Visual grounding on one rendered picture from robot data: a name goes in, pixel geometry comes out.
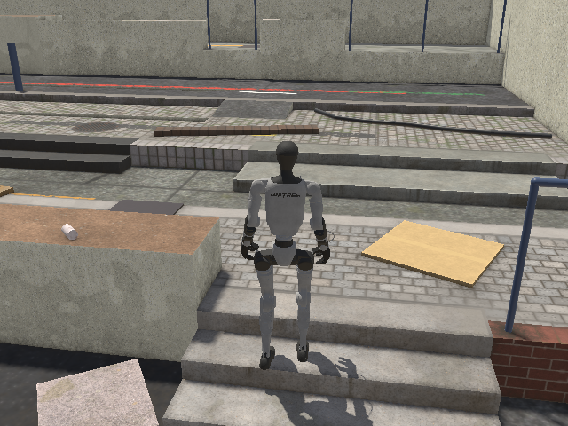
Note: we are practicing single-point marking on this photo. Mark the right robot thigh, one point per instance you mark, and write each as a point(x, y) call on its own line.
point(304, 267)

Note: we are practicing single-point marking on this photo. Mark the robot left hand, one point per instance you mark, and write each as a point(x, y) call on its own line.
point(244, 250)

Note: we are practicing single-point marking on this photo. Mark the robot left forearm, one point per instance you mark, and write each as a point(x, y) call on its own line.
point(248, 234)

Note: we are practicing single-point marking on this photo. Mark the left robot upper arm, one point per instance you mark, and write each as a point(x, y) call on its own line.
point(254, 201)

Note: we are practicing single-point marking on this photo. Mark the robot right forearm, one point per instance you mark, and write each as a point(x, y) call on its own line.
point(321, 237)

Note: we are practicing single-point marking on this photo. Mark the robot right hand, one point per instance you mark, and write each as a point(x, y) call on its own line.
point(326, 255)

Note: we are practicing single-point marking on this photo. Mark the robot right foot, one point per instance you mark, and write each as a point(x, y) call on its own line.
point(302, 355)

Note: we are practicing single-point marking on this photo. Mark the right robot upper arm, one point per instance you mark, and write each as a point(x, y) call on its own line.
point(313, 189)

